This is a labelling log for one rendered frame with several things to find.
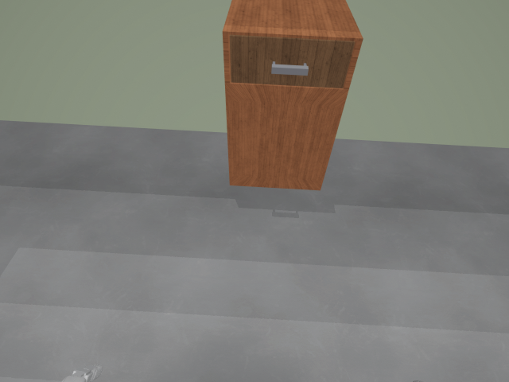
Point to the robot left hand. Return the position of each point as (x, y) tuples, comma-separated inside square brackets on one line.
[(85, 374)]

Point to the handle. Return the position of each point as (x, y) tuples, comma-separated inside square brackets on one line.
[(301, 70)]

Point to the cabinet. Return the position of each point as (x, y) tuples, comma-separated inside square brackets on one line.
[(281, 136)]

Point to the drawer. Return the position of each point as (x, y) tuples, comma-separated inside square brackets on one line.
[(252, 58)]

